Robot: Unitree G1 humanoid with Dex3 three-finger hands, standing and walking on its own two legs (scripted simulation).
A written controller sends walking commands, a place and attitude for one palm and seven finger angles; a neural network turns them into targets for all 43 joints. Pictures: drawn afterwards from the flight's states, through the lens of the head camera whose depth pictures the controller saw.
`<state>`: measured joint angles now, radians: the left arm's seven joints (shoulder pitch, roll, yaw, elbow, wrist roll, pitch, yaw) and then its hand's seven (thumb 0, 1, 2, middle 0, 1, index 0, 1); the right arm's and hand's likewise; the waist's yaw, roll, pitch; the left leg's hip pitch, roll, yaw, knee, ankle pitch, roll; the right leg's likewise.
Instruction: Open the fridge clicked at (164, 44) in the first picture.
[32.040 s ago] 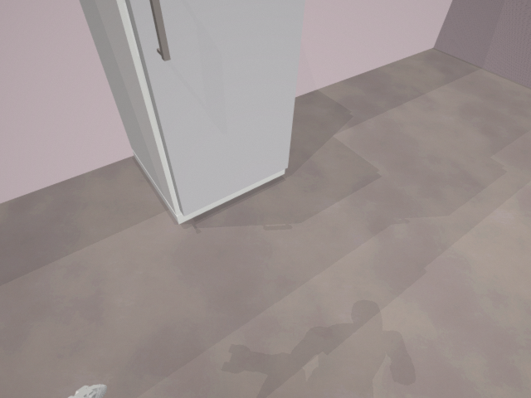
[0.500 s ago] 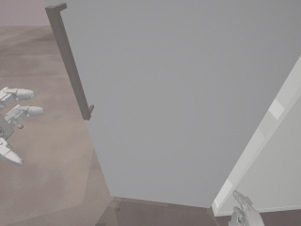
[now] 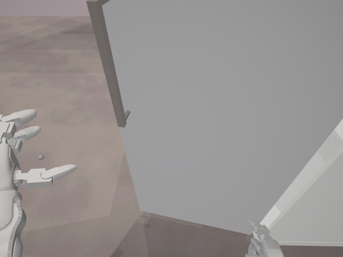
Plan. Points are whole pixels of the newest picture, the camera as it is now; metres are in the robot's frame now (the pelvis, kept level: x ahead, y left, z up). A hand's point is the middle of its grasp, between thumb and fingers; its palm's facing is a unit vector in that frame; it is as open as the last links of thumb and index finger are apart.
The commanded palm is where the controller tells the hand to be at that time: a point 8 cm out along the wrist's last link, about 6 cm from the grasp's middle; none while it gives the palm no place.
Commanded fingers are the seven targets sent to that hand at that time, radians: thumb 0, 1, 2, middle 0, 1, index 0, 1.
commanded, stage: draw the hand back to the body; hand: left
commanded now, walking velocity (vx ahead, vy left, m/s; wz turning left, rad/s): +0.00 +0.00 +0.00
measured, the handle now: (114, 72) +0.46 +0.21 +0.21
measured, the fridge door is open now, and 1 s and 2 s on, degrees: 79 79 79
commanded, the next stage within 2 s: step back with the hand held close in 0.78 s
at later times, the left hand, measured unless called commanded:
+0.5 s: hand (66, 171) +0.21 +0.23 +0.15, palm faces +0.46 -0.80 -0.38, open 8.0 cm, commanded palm +0.17 +0.27 +0.17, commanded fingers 0.00 0.90 0.90 -0.20 -0.30 -0.20 -0.30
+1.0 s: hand (65, 167) +0.21 +0.23 +0.16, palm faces +0.46 -0.80 -0.40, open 7.4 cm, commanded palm +0.16 +0.26 +0.17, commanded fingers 0.00 0.90 0.90 -0.20 -0.30 -0.20 -0.30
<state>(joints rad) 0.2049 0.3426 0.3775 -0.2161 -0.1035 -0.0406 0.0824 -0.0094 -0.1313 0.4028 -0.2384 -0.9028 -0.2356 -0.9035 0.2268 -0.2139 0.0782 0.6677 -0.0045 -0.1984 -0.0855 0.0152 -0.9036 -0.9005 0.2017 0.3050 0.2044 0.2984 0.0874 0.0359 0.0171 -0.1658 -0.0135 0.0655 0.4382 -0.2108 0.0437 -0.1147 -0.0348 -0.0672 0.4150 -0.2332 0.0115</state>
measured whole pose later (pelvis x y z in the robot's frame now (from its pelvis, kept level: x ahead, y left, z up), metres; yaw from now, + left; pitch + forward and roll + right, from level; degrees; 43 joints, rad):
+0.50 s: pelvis +0.03 -0.03 +0.00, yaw -1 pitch -4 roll +0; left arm 0.47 0.34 0.33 -0.37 -0.08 -0.06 0.10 0.01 0.74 0.83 -0.22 -0.39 -0.21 -0.39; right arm 0.19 -0.24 0.01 0.64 -0.01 -0.13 -0.09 0.02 -0.91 -0.90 0.20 0.30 0.20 0.30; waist 0.09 0.05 0.00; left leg -0.09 0.03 0.06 0.40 -0.24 0.00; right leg -0.04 0.01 -0.07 0.38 -0.26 -0.03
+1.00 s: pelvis +0.02 -0.04 +0.00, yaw +0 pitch -3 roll -1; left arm 0.43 0.36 0.36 -0.36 -0.06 -0.10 0.11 0.02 0.89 0.90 -0.21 -0.30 -0.21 -0.30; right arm 0.19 -0.24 0.02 0.64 -0.01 -0.07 -0.09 0.02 -0.91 -0.90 0.20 0.30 0.20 0.30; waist 0.06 0.06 0.01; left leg -0.14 0.04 0.05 0.43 -0.23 0.00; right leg -0.07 0.02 -0.08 0.37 -0.24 -0.03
